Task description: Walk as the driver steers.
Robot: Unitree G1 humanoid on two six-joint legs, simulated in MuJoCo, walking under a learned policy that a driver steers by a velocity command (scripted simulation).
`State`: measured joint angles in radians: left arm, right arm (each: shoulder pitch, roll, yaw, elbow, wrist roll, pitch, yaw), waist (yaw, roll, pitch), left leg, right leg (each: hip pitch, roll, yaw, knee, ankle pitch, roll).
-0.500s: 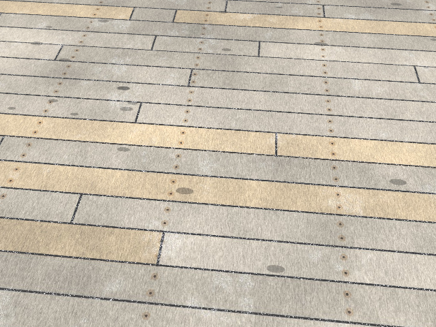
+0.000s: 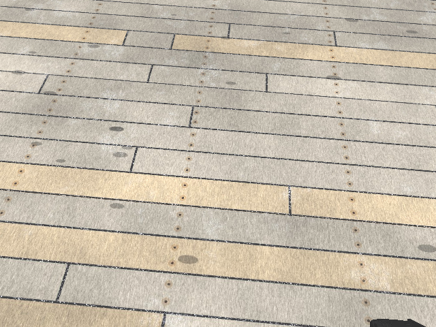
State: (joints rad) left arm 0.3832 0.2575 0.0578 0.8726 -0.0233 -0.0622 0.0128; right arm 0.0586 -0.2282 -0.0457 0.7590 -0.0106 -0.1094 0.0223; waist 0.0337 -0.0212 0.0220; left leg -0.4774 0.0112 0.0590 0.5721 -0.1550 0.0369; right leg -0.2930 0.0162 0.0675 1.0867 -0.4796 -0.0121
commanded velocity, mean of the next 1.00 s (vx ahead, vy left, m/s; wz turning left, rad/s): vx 0.09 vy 0.00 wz -0.48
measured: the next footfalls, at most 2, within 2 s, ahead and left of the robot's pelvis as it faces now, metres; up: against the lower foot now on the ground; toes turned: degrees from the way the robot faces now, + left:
right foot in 0.40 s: +0.23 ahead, -0.15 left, +0.00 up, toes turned -15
left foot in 0.82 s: +0.27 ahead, +0.08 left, +0.00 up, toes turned -31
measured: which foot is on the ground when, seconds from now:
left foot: down 0.00-0.40, up 0.42-0.80, down 0.82-1.00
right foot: up 0.00-0.38, down 0.40-0.82, up 0.84-1.00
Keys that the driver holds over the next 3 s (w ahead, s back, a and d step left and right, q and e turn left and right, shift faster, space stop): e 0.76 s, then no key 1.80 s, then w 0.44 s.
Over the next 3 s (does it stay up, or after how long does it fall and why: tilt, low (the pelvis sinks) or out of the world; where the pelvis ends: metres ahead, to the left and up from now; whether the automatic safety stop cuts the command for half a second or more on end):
stays up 0.25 -0.04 0.02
